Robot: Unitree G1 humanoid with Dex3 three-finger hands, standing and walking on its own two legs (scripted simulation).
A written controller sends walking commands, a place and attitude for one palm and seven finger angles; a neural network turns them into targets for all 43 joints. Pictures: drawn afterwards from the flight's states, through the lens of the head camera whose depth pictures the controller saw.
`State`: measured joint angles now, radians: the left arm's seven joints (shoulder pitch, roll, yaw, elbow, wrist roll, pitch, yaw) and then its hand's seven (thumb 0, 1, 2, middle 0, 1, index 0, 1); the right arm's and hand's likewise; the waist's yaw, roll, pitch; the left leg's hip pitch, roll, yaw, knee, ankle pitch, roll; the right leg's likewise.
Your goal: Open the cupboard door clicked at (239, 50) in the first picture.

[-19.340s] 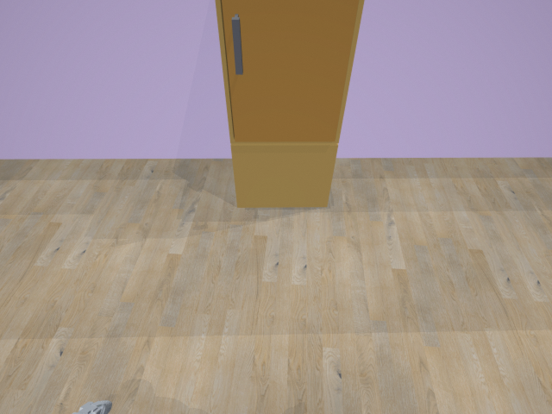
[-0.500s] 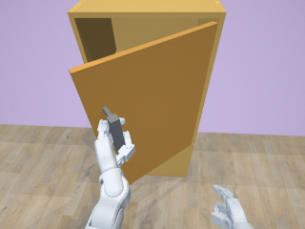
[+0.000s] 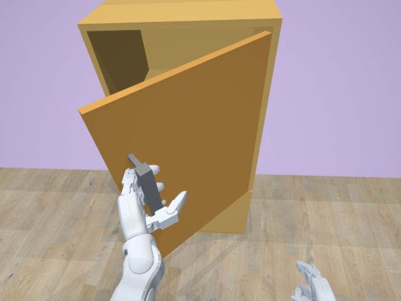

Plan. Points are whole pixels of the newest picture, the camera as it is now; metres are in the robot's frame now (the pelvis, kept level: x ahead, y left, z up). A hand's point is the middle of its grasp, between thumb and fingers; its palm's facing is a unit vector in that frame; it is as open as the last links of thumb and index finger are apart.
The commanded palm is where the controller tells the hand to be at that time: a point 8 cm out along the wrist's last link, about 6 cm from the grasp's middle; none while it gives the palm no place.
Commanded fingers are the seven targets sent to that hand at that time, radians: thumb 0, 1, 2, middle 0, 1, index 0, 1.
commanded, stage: open thumb and fingers to let go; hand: left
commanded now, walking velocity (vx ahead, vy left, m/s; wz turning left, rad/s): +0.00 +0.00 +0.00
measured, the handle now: (147, 189) +0.32 +0.13 +0.08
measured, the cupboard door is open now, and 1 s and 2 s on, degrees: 43 45 43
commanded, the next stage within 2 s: slide the hand sideways off the handle in 0.46 s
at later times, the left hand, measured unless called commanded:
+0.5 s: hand (161, 201) +0.28 +0.09 +0.08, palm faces +0.32 -0.95 -0.01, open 14.6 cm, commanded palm +0.24 +0.13 +0.08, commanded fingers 0.00 -0.50 0.30 -0.15 -0.30 -0.15 -0.30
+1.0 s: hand (157, 224) +0.24 +0.09 +0.08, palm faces -0.09 -1.00 +0.01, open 16.1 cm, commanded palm +0.21 +0.17 +0.08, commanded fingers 0.00 -0.50 0.30 -0.15 -0.30 -0.15 -0.30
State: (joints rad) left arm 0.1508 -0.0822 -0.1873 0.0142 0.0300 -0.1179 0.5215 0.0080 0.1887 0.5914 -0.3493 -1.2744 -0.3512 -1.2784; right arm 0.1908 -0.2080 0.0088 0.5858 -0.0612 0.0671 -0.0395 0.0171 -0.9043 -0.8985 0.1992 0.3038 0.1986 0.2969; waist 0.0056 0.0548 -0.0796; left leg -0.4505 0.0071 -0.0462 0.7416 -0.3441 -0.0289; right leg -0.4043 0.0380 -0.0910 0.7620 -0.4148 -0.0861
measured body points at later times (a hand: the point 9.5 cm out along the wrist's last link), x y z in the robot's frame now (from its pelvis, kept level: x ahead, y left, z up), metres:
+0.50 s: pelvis +0.00 +0.03 -0.01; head +0.01 +0.01 +0.44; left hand +0.26 +0.14 +0.09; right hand +0.19 -0.18 -0.10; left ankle +0.03 +0.15 -0.71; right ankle -0.01 -0.06 -0.71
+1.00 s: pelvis -0.02 +0.04 -0.01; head -0.02 +0.02 +0.44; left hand +0.24 +0.15 +0.08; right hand +0.16 -0.18 -0.08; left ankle +0.03 +0.15 -0.71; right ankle -0.01 -0.06 -0.71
